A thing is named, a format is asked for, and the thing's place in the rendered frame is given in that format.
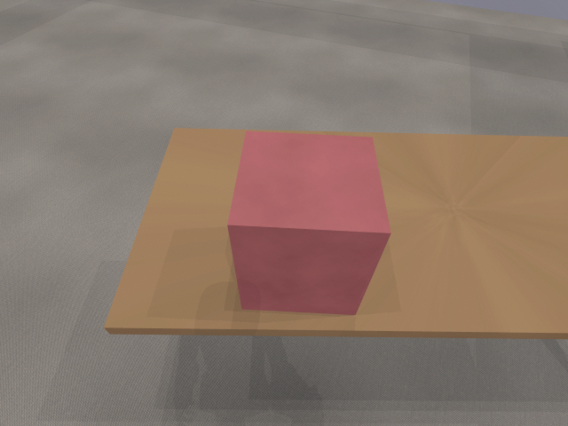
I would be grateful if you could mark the table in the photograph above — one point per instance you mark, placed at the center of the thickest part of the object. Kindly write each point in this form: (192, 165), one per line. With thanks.
(478, 245)

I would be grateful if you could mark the carton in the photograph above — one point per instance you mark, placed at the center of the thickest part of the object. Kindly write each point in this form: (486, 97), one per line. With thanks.
(308, 222)

